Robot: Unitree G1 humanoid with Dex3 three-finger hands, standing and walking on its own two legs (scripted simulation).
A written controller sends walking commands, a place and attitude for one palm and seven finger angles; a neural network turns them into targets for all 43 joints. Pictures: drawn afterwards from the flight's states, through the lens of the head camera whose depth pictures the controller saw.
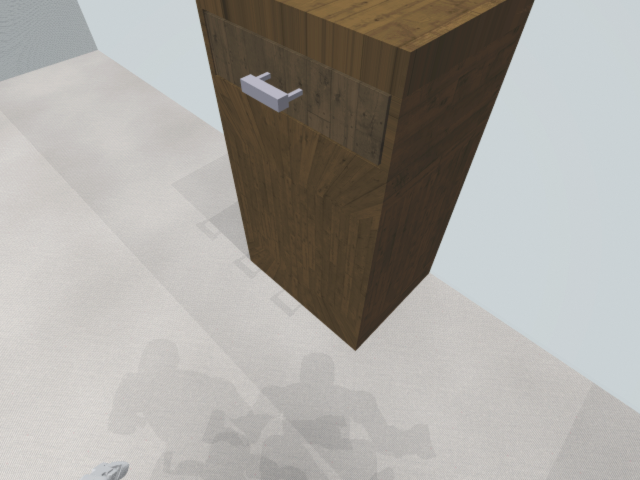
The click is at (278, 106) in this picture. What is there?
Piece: drawer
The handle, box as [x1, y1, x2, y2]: [240, 72, 302, 111]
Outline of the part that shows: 240,79 242,91 277,111 280,111 287,107 288,102 290,100 302,94 302,90 299,88 287,94 264,82 264,80 270,77 270,74 268,72 256,77 250,74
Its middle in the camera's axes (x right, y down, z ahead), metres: -0.10 -0.30 +0.77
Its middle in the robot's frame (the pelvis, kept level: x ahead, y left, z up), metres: +0.79 +0.14 +0.08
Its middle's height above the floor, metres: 0.85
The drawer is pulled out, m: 0.00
